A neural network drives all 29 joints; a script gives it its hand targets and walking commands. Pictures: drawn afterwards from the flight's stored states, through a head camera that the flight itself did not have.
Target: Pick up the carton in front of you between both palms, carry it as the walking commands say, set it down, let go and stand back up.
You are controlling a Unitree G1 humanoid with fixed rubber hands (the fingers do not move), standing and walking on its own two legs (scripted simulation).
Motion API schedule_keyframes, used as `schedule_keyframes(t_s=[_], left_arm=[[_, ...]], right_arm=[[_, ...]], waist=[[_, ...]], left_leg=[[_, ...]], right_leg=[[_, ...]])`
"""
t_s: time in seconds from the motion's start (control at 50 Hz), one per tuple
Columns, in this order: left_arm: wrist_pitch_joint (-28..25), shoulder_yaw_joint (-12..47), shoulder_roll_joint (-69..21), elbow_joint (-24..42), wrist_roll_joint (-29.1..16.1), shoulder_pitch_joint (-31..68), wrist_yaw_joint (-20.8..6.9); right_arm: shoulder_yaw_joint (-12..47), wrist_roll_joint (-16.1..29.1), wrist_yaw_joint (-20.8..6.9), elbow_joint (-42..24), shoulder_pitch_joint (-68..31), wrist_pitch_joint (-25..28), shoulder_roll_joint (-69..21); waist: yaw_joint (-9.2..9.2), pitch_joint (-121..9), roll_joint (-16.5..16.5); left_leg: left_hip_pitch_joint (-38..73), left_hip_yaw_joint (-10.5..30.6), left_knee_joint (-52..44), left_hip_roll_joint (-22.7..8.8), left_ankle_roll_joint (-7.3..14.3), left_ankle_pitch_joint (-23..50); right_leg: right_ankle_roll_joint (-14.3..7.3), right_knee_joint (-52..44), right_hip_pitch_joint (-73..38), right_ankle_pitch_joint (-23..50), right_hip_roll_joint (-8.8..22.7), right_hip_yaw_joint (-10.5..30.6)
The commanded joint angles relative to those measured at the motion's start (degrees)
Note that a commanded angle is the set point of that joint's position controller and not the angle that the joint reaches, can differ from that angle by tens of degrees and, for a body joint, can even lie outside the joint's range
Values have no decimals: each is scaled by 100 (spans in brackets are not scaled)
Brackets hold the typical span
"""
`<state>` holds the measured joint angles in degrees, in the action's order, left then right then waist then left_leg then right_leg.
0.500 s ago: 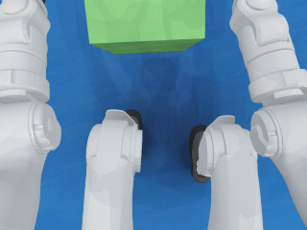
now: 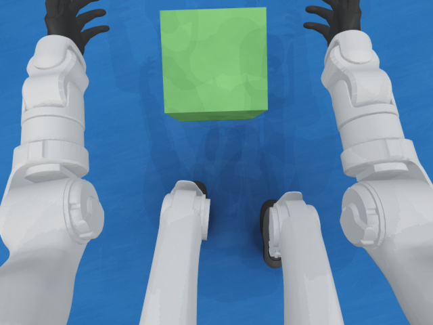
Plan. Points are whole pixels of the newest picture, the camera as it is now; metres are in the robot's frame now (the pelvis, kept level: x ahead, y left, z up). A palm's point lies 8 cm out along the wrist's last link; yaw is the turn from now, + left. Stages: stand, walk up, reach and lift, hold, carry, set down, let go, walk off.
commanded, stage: set down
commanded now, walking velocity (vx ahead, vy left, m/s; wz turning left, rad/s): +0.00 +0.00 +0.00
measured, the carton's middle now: (214, 76) +0.54 +0.09 -0.38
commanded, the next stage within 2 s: let go in 0.36 s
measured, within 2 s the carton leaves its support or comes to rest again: neither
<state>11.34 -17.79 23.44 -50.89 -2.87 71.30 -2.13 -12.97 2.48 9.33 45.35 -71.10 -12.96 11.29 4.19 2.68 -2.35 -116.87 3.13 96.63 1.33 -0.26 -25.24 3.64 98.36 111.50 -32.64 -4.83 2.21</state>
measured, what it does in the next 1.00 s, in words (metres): rises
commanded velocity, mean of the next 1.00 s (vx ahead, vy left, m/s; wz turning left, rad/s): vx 0.00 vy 0.00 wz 0.00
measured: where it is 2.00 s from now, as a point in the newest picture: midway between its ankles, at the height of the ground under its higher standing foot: (232, 235)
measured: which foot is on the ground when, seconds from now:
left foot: down 0.00-1.00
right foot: down 0.00-1.00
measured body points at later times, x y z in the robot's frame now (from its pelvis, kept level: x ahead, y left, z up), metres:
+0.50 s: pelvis +0.03 +0.01 +0.14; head +0.33 +0.05 +0.46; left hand +0.51 +0.30 +0.03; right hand +0.55 -0.10 +0.03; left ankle +0.11 +0.12 -0.47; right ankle +0.08 -0.13 -0.47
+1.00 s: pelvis +0.09 +0.01 +0.24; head +0.26 +0.03 +0.65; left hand +0.35 +0.27 +0.13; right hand +0.40 -0.18 +0.13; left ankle +0.11 +0.12 -0.47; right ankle +0.08 -0.13 -0.47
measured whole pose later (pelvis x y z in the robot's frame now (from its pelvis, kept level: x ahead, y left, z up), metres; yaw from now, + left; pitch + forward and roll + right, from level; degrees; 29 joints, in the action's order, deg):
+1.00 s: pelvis +0.09 +0.01 +0.24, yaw +4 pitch +24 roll -1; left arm 0.5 -8.9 12.8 -32.8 0.8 9.4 -5.2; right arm -7.6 -3.4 0.7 32.2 -10.5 -1.2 7.7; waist 1.8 -3.1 -0.3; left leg -48.7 3.0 38.1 2.0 0.4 -13.3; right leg 1.8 38.6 44.3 -18.4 -1.2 4.4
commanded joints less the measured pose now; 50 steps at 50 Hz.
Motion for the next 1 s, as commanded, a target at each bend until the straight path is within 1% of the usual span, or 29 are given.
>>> schedule_keyframes(t_s=[0.0, 0.1, 0.3, 0.36, 0.4, 0.46, 0.52, 0.6, 0.64, 0.68, 0.74, 0.84, 0.9, 0.98], left_arm=[[-38, -115, 884, 841, 4, 1287, -78], [-43, -179, 772, 807, 103, 1067, -180], [-232, -419, 578, 607, 443, 746, -297], [-298, -458, 472, 483, 566, 603, -329], [-317, -467, 436, 506, 689, 368, -358], [-305, -434, 381, 720, 896, -274, -414], [-298, -291, 307, 1162, 1034, -1128, -466], [-409, -36, 145, 1856, 954, -2052, -480], [-483, 84, 48, 2091, 857, -2430, -477], [-575, 190, -77, 2175, 754, -2880, -470], [-722, 338, -263, 2135, 631, -3676, -454], [-971, 545, -455, 2103, 474, -5010, -376], [-1122, 681, -512, 2207, 385, -5678, -317], [-1284, 876, -564, 2449, 306, -6478, -255]], right_arm=[[-26, -47, -5, -917, -1330, 36, 493], [-104, -128, -68, -899, -1044, 24, 382], [-286, -362, -210, -722, -622, 167, 209], [-352, -491, -256, -634, -452, 215, 129], [-370, -621, -266, -673, -203, 221, 79], [-348, -843, -266, -888, 441, 200, -7], [-268, -1007, -278, -1315, 1291, 196, -111], [-53, -952, -361, -1882, 2225, 348, -149], [37, -866, -421, -2030, 2602, 465, -133], [102, -808, -495, -2026, 3050, 598, -119], [162, -767, -601, -1884, 3810, 789, -100], [259, -708, -747, -1707, 5052, 1062, 3], [362, -633, -820, -1735, 5633, 1211, 61], [534, -523, -912, -1903, 6302, 1368, 130]], waist=[[255, -6940, 280], [195, -6686, 329], [163, -6188, 346], [137, -5968, 322], [119, -6052, 314], [98, -6276, 317], [87, -6334, 360], [69, -5974, 485], [46, -5646, 556], [14, -5326, 593], [-52, -4956, 594], [-162, -4375, 571], [-203, -3937, 522], [-225, -3299, 420]], left_leg=[[5528, -662, -1059, 223, -160, 2665], [5845, -621, -1616, 224, -169, 2797], [6507, -557, -2821, 199, -161, 2920], [6668, -521, -3139, 177, -152, 2871], [6931, -512, -3342, 173, -146, 2945], [7514, -498, -3640, 177, -125, 3209], [8208, -450, -3961, 164, -89, 3495], [9077, -311, -4363, 111, -49, 3872], [9414, -237, -4556, 75, -49, 3946], [9690, -158, -4722, 38, -54, 4031], [10040, -33, -4934, -11, -65, 4258], [10468, 107, -5325, -60, -94, 4510], [10536, 103, -5614, -59, -97, 4320], [10550, -8, -6054, -21, -94, 3800]], right_leg=[[23, -1272, -2286, 1389, -331, -845], [40, -1887, -2545, 1514, -297, -783], [79, -3157, -3263, 1752, -216, -658], [95, -3493, -3432, 1754, -188, -635], [105, -3707, -3718, 1856, -180, -624], [111, -4030, -4230, 2115, -178, -614], [96, -4378, -4688, 2351, -175, -595], [42, -4824, -4893, 2473, -137, -548], [12, -5042, -4922, 2416, -105, -531], [-21, -5232, -4965, 2380, -70, -506], [-59, -5475, -5142, 2440, -28, -456], [-116, -5906, -5719, 2583, 34, -357], [-147, -6178, -6303, 2639, 81, -293], [-169, -6548, -7327, 2765, 138, -217]])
